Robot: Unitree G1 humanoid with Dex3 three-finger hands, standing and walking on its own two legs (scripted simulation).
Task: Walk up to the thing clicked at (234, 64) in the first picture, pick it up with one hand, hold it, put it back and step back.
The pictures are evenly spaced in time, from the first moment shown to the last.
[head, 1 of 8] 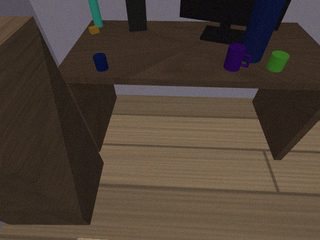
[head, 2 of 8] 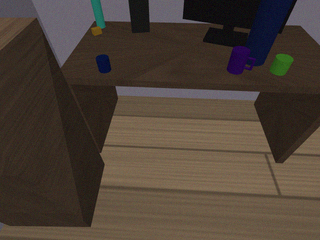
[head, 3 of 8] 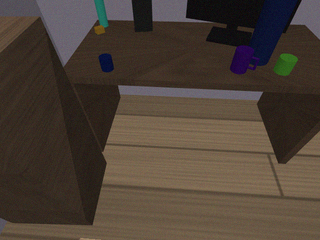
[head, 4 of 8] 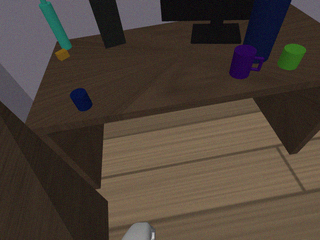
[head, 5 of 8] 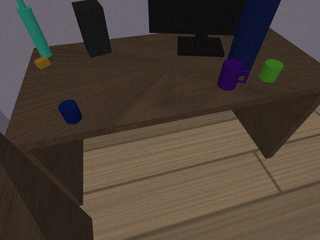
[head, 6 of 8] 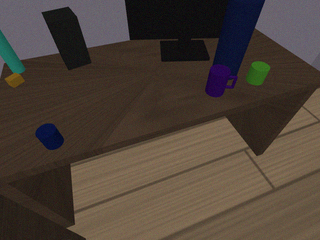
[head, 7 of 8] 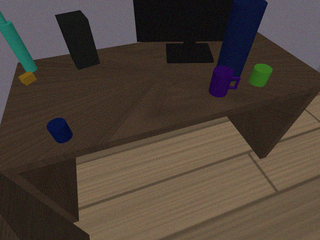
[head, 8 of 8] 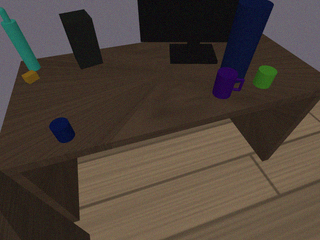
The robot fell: no
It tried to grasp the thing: no
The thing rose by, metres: 0.00
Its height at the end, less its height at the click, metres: +0.00
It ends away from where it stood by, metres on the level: 0.00
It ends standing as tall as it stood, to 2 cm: yes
